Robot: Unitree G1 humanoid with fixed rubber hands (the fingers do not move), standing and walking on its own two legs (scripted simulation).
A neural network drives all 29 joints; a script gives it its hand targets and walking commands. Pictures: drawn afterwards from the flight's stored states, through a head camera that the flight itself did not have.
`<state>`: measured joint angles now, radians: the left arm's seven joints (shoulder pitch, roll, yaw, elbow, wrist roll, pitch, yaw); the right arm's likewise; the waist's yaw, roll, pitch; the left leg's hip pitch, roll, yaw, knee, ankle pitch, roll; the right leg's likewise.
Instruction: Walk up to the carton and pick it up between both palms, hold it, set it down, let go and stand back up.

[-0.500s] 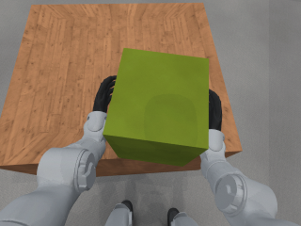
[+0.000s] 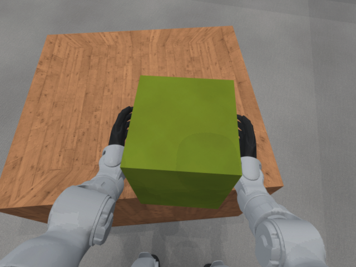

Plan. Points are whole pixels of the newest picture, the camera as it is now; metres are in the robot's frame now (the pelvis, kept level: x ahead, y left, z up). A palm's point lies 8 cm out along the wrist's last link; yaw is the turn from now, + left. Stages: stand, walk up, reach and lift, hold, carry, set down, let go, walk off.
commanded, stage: reach and lift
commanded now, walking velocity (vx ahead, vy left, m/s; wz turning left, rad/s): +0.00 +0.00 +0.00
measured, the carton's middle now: (182, 148) +0.40 +0.00 -0.04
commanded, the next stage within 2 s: none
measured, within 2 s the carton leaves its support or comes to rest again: leaves its support in 0.02 s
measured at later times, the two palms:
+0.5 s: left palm (94, 105) +0.40 +0.16 +0.14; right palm (268, 108) +0.38 -0.15 +0.15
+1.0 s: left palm (97, 100) +0.40 +0.14 +0.16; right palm (279, 106) +0.38 -0.16 +0.16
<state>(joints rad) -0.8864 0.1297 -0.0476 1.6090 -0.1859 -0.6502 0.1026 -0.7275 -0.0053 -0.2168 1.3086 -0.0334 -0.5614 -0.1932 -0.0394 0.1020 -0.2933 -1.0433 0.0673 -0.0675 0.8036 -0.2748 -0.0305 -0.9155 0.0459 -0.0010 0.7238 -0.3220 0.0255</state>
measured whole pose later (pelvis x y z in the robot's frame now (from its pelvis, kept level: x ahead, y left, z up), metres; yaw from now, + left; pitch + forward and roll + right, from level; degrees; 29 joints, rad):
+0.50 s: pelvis -0.01 +0.00 +0.04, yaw +3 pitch +7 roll -2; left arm -0.87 0.16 0.06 1.37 -0.08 -0.25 0.10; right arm -0.76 0.00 -0.20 1.02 -0.01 -0.07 -0.19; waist -0.10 0.02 -0.17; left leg -0.48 0.03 -0.04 0.56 -0.21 -0.02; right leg -0.37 0.00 0.02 0.51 -0.27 0.03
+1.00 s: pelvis +0.00 +0.00 +0.05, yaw +1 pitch +7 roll -1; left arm -0.71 0.04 0.18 1.00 0.09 -0.08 0.12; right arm -0.61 -0.01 -0.21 0.81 -0.02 -0.02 -0.15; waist -0.03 0.01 -0.18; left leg -0.34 0.03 0.00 0.32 -0.10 -0.02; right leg -0.26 -0.01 0.05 0.29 -0.16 0.03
